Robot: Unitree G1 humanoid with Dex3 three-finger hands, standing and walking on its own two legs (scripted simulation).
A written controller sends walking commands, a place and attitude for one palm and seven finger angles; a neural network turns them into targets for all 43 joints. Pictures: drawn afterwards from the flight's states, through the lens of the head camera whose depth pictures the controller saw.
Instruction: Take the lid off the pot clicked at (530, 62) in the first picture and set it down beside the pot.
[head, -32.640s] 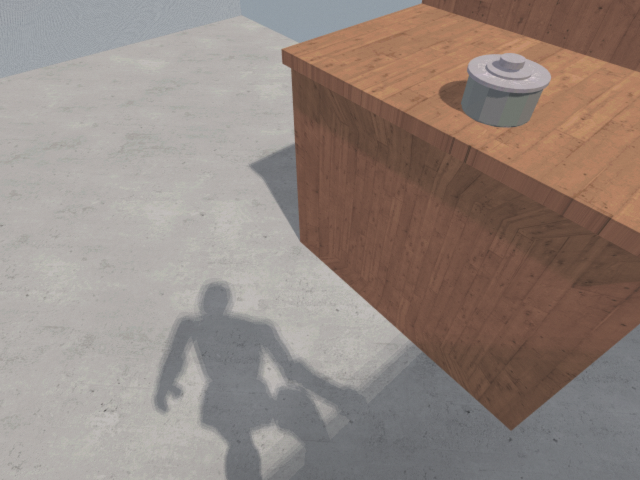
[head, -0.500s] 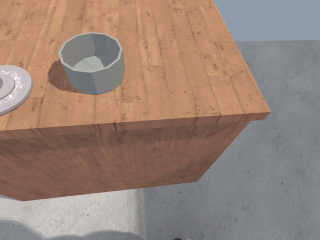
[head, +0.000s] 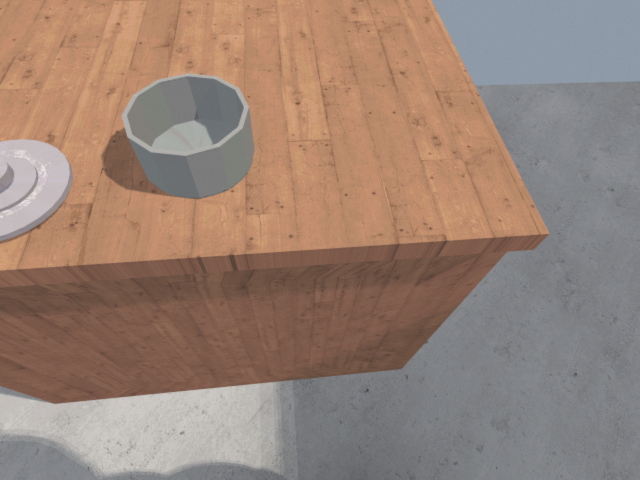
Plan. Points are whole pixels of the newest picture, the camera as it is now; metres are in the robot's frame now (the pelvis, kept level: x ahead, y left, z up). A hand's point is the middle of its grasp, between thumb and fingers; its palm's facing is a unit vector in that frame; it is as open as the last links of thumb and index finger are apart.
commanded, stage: draw the hand back to the body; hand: left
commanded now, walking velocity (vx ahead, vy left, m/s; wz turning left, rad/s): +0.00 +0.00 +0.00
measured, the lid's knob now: out of the picture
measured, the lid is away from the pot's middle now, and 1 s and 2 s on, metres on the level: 0.24 0.24 0.24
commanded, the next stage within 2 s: none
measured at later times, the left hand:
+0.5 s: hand out of the picture +0.45 +0.31 +0.28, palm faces +0.24 -0.67 -0.70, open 11.0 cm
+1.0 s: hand out of the picture +0.36 +0.27 +0.29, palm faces +0.52 -0.83 -0.22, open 9.4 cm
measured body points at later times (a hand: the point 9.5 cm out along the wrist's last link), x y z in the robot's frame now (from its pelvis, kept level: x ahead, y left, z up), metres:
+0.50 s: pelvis -0.01 -0.01 +0.01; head +0.05 +0.00 +0.45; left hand +0.43 +0.34 +0.31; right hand +0.09 -0.25 -0.11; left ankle -0.05 +0.06 -0.73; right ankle -0.01 -0.14 -0.73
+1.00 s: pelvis +0.00 -0.04 +0.02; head +0.01 -0.04 +0.47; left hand +0.33 +0.31 +0.30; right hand +0.14 -0.29 -0.09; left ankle -0.05 +0.06 -0.73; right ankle -0.01 -0.14 -0.73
